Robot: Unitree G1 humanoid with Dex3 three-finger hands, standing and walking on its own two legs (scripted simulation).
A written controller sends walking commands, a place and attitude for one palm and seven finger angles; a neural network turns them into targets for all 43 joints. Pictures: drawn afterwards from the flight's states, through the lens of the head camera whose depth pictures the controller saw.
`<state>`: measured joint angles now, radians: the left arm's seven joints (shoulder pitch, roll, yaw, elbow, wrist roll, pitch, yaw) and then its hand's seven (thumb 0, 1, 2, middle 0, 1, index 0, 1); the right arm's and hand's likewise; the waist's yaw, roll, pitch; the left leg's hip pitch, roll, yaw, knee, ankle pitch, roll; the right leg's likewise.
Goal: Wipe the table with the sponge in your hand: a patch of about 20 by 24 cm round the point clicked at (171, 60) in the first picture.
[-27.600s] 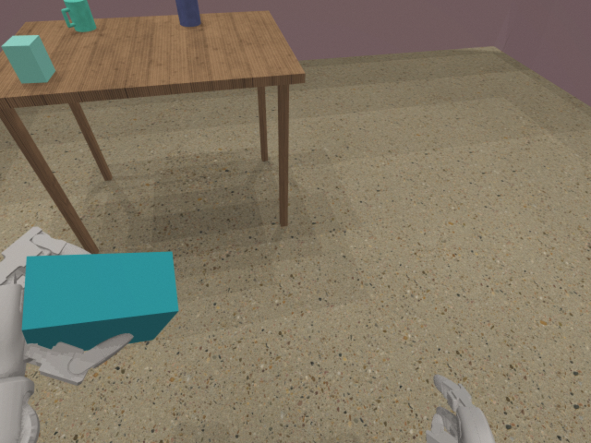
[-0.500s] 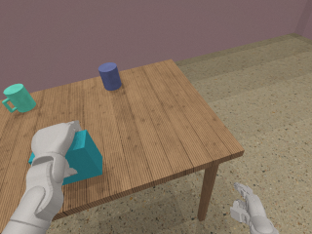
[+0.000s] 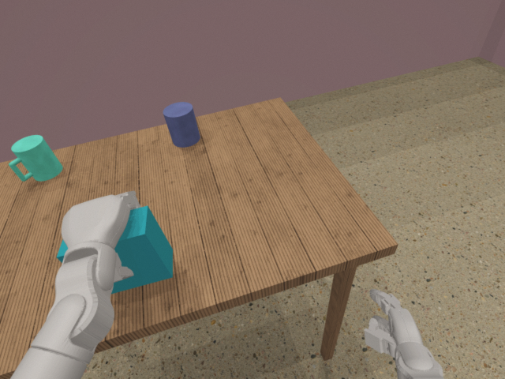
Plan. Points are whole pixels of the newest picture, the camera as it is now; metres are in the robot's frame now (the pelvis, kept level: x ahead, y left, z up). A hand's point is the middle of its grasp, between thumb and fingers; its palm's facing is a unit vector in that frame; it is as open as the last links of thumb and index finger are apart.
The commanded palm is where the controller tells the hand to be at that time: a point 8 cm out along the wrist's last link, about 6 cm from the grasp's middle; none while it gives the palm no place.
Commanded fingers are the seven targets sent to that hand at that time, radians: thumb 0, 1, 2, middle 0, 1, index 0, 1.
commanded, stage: lower the sponge onto the table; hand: left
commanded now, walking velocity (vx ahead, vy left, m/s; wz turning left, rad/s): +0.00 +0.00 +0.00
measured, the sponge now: (127, 259) +0.26 +0.27 +0.06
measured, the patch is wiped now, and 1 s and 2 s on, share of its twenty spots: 0.00 0.00 0.40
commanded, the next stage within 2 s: wipe forward along the first lane in 1.04 s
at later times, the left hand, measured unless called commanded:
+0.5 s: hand (124, 246) +0.27 +0.27 +0.08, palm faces +0.01 -0.08 -1.00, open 10.3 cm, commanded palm +0.24 +0.27 +0.14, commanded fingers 0.00 0.10 1.30 -1.20 -1.60 -1.20 -1.60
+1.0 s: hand (126, 253) +0.27 +0.27 +0.06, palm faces -0.01 -0.07 -1.00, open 10.3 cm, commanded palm +0.24 +0.26 +0.12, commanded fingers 0.00 0.10 1.30 -1.20 -1.60 -1.20 -1.60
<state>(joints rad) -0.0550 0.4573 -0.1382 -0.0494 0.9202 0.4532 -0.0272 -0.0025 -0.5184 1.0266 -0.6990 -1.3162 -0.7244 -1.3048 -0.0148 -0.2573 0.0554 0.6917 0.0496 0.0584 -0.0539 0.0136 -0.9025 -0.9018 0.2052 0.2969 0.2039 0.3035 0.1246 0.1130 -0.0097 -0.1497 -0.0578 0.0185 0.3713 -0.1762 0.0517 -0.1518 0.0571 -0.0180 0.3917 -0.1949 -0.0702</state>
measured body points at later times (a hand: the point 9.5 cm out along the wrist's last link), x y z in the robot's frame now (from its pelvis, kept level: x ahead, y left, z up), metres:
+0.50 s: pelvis +0.01 +0.00 +0.00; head +0.00 -0.05 +0.45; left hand +0.27 +0.27 +0.14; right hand +0.25 -0.21 -0.09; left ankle +0.02 +0.09 -0.74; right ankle +0.01 -0.08 -0.74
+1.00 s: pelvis +0.01 -0.01 +0.00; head +0.01 -0.05 +0.45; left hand +0.27 +0.27 +0.12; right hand +0.25 -0.22 -0.09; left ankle +0.02 +0.09 -0.74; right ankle +0.01 -0.08 -0.74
